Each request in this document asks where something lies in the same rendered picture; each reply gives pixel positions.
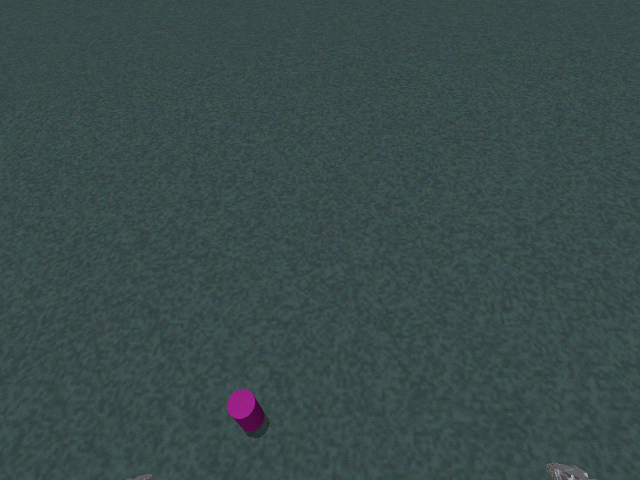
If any right robot hand can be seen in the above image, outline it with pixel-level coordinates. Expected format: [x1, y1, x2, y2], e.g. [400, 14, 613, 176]
[545, 463, 597, 480]

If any can can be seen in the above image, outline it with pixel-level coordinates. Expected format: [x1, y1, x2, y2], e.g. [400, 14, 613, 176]
[227, 389, 264, 432]

